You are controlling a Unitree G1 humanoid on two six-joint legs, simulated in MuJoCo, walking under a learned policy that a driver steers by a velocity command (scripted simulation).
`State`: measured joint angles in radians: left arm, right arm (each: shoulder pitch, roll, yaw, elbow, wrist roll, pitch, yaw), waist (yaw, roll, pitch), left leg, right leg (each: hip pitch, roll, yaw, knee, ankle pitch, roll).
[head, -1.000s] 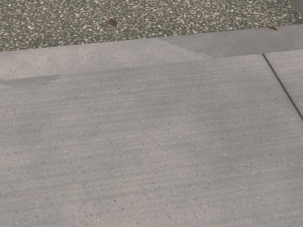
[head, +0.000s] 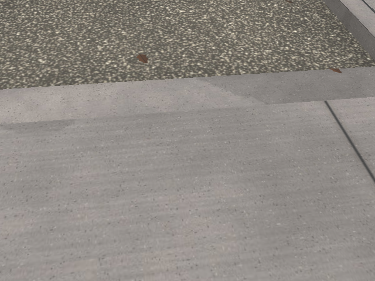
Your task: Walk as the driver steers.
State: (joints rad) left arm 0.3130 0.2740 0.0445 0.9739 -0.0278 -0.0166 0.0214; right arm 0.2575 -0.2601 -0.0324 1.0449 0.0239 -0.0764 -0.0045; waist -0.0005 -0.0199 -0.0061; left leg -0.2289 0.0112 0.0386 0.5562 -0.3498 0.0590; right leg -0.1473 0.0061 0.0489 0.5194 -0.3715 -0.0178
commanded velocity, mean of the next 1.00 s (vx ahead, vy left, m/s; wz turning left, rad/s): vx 0.45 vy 0.00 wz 0.00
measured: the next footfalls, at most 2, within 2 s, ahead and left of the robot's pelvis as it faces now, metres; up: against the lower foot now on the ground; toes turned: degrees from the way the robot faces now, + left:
right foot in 0.48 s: +0.40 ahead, -0.11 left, +0.00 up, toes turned -1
left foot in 1.00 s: +0.69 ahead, +0.14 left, +0.00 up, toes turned +3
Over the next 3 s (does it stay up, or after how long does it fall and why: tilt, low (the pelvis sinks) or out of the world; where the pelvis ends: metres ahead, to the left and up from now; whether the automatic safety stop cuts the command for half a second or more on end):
stays up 1.43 0.20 0.00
